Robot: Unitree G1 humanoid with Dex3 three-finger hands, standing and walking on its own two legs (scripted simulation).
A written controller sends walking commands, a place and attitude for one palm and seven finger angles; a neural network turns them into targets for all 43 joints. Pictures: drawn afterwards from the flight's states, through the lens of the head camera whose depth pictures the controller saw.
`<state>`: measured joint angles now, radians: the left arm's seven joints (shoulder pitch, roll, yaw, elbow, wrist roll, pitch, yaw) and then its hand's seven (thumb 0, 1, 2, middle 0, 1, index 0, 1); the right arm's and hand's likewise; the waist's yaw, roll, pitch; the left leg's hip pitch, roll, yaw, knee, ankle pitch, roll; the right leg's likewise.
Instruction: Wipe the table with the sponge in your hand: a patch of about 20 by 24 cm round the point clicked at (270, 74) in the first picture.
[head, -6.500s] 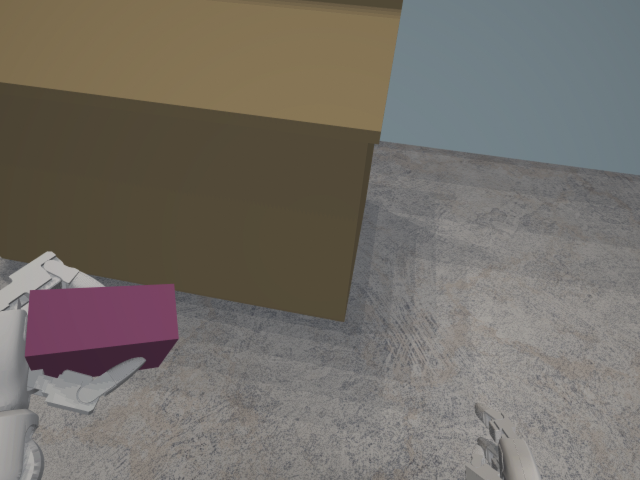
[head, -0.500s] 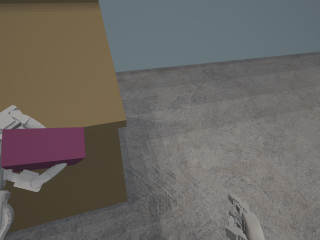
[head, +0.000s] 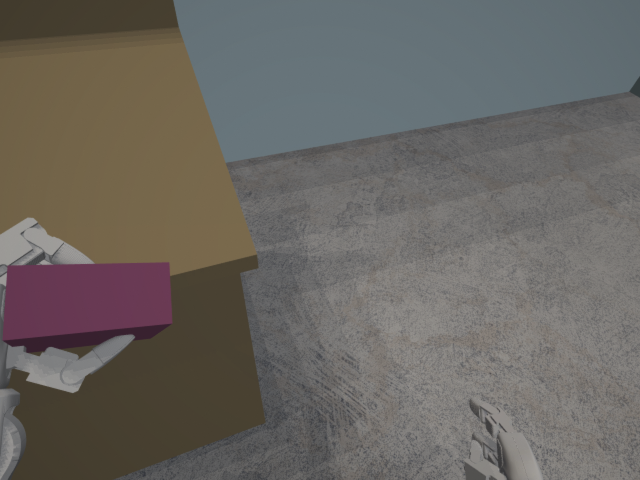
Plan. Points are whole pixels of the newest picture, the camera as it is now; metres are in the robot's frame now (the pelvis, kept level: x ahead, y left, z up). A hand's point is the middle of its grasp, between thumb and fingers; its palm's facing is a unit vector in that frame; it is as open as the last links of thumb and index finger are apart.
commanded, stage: shuffle to correct the standing spot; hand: left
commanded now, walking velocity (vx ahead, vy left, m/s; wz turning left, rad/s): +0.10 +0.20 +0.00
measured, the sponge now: (115, 307) +0.23 +0.21 +0.17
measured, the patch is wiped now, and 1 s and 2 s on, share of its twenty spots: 0.00 0.00 0.00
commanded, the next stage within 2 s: come to a stop and stand still in 1.38 s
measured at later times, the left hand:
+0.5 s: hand (27, 320) +0.20 +0.27 +0.18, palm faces +0.38 -0.85 -0.37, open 9.4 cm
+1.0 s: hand out of the picture +0.24 +0.34 +0.19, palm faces +0.36 -0.83 -0.43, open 9.4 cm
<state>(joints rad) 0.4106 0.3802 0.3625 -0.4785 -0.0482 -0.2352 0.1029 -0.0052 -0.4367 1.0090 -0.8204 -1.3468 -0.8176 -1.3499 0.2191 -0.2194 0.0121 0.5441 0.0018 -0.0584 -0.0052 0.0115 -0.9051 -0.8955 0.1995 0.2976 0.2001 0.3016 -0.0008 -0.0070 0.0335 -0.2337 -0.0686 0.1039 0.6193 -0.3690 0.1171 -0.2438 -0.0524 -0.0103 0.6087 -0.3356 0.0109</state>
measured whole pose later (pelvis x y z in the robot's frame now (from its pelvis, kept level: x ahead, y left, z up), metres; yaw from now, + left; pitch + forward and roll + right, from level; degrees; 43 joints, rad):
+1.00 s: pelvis +0.01 +0.11 +0.00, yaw -3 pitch -1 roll +1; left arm 0.43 0.38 0.39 -0.50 -0.02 -0.23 0.13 -0.01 -0.44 1.01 -0.82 -1.35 -0.82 -1.35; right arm 0.24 -0.17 0.01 0.61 0.01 -0.13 0.00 0.01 -0.91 -0.90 0.20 0.30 0.20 0.30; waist -0.01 -0.01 0.04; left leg -0.32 -0.01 0.06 0.62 -0.29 0.02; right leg -0.37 -0.02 -0.11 0.83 -0.44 0.01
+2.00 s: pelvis +0.08 +0.20 +0.01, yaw -2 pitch +0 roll -1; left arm 0.48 0.39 0.36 -0.53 -0.04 -0.18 0.13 -0.01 -0.44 1.02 -0.82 -1.35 -0.82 -1.36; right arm 0.17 -0.17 0.03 0.56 0.00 -0.12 -0.03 0.01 -0.91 -0.90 0.20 0.30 0.20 0.30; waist 0.00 0.01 0.04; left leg -0.27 0.05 0.07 0.50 -0.22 0.00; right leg -0.20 0.04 -0.06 0.46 -0.25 -0.04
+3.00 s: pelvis +0.08 +0.26 +0.02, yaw -2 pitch -1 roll -2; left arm 0.39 0.36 0.33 -0.46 -0.02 -0.21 0.11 -0.01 -0.44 1.02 -0.81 -1.36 -0.81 -1.36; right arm 0.17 -0.18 0.03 0.58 0.00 -0.13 -0.02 0.01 -0.90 -0.90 0.20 0.30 0.20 0.30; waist 0.04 -0.04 0.05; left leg -0.22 -0.06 0.03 0.43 -0.19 0.09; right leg -0.14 0.00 0.00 0.37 -0.20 0.03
